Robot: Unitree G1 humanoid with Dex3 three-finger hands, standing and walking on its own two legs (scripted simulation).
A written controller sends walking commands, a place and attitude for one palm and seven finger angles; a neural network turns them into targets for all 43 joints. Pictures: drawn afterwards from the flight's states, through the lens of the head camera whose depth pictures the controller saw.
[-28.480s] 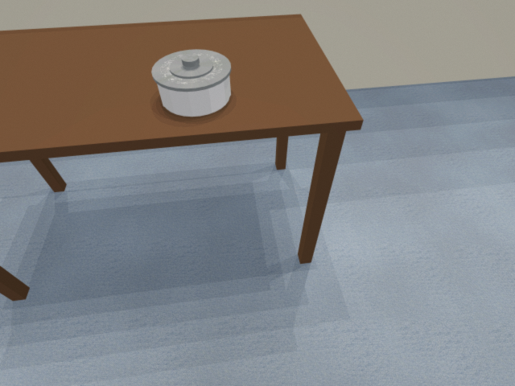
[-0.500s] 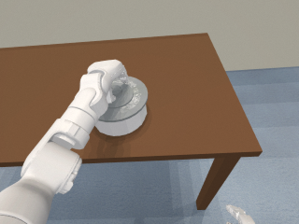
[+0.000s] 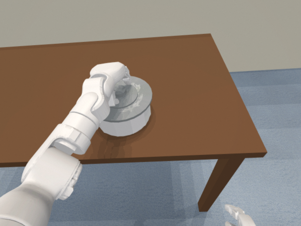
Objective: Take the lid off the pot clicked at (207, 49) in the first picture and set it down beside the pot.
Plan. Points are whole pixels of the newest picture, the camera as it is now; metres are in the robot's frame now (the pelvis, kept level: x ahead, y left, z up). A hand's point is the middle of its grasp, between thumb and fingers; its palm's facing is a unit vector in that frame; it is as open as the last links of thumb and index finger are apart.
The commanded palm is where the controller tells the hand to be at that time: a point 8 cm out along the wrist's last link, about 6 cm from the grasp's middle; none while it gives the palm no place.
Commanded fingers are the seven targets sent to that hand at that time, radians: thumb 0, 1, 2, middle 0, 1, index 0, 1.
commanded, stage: close the fingers and squeeze the knob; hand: left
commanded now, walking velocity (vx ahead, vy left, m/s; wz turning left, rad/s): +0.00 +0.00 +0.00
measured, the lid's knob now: (119, 91) +0.47 +0.10 +0.11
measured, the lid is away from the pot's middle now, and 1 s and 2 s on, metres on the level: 0.01 0.00 0.01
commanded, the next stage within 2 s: lift the lid straight up in 1.34 s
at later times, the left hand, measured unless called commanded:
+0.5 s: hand (113, 92) +0.44 +0.11 +0.14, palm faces -0.28 -0.09 -0.96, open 7.9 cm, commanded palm +0.42 +0.11 +0.20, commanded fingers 0.00 0.25 0.96 -0.72 -0.94 -0.72 -0.94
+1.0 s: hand (112, 93) +0.44 +0.11 +0.14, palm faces -0.28 -0.09 -0.96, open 7.6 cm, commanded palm +0.42 +0.12 +0.20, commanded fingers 0.00 0.47 0.96 -0.90 -1.02 -0.74 -0.93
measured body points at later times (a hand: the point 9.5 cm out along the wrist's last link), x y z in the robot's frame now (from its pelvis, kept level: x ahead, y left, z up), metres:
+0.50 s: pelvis +0.00 +0.00 +0.00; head +0.02 -0.04 +0.45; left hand +0.45 +0.11 +0.19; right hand +0.14 -0.25 -0.13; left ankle +0.01 +0.10 -0.74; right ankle -0.03 -0.12 -0.74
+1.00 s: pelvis +0.00 -0.01 +0.00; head +0.01 -0.04 +0.45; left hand +0.45 +0.11 +0.19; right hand +0.15 -0.25 -0.12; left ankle +0.01 +0.10 -0.74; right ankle -0.03 -0.12 -0.74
